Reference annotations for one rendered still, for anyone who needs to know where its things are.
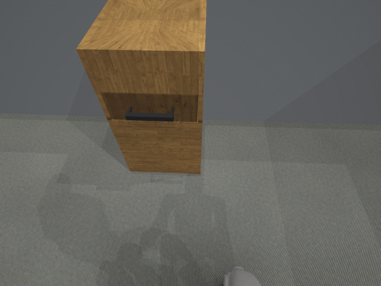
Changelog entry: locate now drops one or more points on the cabinet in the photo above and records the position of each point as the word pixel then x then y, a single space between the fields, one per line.
pixel 150 47

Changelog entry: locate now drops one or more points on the handle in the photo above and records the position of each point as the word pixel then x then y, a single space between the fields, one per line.
pixel 161 117

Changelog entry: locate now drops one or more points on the robot right thigh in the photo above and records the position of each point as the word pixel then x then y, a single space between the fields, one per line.
pixel 240 278

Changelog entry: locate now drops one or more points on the drawer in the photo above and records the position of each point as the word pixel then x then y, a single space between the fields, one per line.
pixel 185 105

